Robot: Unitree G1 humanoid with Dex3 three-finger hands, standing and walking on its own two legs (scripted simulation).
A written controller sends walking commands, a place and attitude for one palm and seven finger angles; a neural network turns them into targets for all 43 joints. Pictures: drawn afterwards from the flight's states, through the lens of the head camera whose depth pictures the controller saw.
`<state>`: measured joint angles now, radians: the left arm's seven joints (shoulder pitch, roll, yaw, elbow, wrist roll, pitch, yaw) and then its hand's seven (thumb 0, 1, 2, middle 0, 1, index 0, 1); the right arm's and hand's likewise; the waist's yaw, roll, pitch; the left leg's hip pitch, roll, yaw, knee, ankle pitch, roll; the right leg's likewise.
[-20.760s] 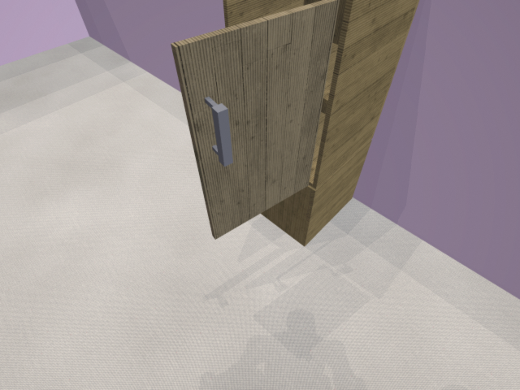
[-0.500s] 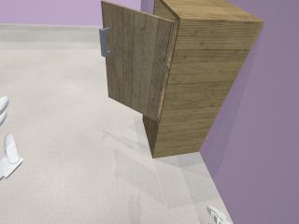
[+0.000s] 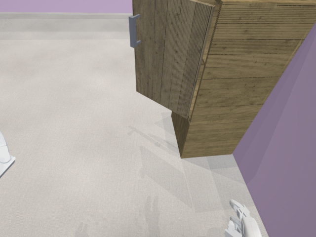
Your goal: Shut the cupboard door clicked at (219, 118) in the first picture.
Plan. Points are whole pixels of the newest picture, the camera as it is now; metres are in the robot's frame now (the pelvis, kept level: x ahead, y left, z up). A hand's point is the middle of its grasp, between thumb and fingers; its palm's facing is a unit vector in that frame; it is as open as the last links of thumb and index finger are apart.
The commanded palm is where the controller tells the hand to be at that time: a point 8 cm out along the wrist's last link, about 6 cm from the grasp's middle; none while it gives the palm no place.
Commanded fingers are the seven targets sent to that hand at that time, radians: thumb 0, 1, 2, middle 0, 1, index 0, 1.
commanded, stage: stop stepping back and stand still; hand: left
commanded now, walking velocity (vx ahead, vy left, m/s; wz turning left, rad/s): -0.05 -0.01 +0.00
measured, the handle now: (135, 31) +0.97 +0.15 +0.07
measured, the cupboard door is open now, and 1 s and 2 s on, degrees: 47 47 47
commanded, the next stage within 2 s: let the arm hang, fingers relaxed in 0.12 s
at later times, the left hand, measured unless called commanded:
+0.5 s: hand out of the picture +0.06 +0.19 -0.16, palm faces -0.04 -0.98 -0.19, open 7.4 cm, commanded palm none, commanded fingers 0.00 0.90 0.90 -0.20 -0.30 -0.20 -0.30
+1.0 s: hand out of the picture -0.06 +0.21 -0.17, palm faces +0.05 -0.98 -0.21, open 7.4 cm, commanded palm none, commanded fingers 0.00 0.90 0.90 -0.20 -0.30 -0.20 -0.30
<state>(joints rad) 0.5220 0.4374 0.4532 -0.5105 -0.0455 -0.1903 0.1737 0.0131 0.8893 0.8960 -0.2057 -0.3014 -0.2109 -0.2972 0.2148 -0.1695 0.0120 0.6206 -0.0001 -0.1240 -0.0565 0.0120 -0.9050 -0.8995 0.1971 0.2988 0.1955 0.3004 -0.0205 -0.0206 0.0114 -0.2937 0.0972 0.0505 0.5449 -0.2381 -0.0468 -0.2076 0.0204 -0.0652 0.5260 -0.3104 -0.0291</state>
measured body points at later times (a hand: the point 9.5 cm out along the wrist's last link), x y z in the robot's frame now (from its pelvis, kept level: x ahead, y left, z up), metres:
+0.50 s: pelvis -0.02 +0.02 -0.01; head +0.00 +0.02 +0.44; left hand +0.06 +0.24 -0.15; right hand +0.08 -0.25 -0.13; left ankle +0.03 +0.15 -0.73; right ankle -0.02 -0.10 -0.73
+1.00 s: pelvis -0.02 +0.03 +0.01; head -0.02 +0.03 +0.46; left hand -0.06 +0.26 -0.15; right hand -0.04 -0.17 -0.16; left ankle +0.03 +0.15 -0.73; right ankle -0.02 -0.10 -0.73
